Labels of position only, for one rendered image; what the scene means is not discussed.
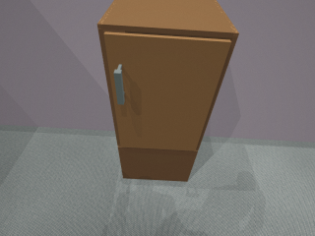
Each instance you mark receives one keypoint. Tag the handle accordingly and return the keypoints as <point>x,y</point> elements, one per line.
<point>118,79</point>

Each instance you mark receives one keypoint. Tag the cupboard door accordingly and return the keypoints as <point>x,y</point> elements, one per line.
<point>169,83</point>

